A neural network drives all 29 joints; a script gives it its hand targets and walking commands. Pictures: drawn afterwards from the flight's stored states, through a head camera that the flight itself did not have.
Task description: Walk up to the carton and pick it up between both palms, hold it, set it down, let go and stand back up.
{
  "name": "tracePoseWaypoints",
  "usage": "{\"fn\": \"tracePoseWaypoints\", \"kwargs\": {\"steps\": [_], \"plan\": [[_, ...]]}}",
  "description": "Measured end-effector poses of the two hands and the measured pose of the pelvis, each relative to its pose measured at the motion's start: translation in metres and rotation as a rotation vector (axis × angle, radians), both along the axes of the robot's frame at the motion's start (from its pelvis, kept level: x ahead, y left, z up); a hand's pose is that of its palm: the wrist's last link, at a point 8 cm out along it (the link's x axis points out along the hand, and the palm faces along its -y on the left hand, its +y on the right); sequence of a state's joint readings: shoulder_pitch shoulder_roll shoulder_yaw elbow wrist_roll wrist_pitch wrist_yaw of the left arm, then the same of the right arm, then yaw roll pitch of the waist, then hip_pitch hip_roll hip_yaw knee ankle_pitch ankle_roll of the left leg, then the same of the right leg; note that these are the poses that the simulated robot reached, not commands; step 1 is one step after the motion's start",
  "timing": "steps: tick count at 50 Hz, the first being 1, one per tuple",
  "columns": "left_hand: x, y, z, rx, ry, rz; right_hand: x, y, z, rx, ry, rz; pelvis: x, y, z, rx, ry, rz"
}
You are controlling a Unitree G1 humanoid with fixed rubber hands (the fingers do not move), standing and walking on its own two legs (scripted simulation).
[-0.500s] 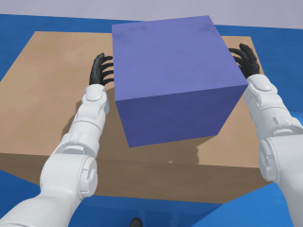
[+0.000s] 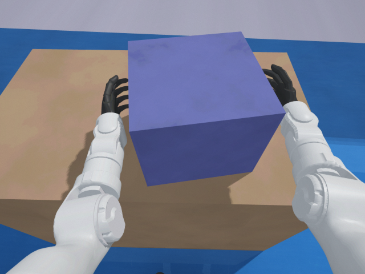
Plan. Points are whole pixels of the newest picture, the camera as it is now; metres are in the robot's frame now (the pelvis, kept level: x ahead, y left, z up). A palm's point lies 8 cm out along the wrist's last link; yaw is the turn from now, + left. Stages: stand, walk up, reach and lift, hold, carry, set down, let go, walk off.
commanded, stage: reach and lift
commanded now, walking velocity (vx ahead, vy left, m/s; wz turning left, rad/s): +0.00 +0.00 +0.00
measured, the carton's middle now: (193, 110) +0.48 +0.05 +0.04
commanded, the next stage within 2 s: none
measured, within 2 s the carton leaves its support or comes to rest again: leaves its support in 1.16 s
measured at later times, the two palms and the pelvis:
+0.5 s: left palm (112, 112) +0.41 +0.22 +0.10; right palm (284, 103) +0.46 -0.15 +0.12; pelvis +0.00 +0.00 +0.00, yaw +0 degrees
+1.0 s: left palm (109, 117) +0.39 +0.22 +0.10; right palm (283, 110) +0.45 -0.14 +0.12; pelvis +0.00 +0.00 +0.00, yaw +0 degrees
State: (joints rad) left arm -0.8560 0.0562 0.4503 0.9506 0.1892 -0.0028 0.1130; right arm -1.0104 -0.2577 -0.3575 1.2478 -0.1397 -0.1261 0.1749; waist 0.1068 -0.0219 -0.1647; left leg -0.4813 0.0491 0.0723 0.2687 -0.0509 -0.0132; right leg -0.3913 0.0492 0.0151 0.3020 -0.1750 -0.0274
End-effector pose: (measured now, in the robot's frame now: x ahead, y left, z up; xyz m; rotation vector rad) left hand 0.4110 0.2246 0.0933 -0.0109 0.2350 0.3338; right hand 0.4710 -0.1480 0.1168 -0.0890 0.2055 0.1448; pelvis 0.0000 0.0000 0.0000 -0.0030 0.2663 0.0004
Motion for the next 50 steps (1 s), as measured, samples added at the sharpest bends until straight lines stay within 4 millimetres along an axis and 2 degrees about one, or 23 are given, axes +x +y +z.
{"fn": "tracePoseWaypoints", "kwargs": {"steps": [12, 40, 50], "plan": [[0.000, -0.001, 0.000, 0.001, 0.004, 0.014, -0.005, 0.001, -0.001, 0.002, -0.006, -0.016, 0.008, 0.002, 0.001, 0.007, -0.045, -0.008], [-0.003, -0.003, 0.001, 0.000, 0.011, 0.025, -0.010, 0.001, -0.001, -0.017, -0.029, -0.021, 0.007, 0.001, 0.001, 0.009, -0.050, 0.002], [-0.019, 0.000, 0.004, 0.026, 0.030, 0.032, -0.025, 0.004, -0.001, -0.006, -0.030, -0.022, 0.002, 0.001, 0.002, 0.004, -0.075, 0.005]]}}
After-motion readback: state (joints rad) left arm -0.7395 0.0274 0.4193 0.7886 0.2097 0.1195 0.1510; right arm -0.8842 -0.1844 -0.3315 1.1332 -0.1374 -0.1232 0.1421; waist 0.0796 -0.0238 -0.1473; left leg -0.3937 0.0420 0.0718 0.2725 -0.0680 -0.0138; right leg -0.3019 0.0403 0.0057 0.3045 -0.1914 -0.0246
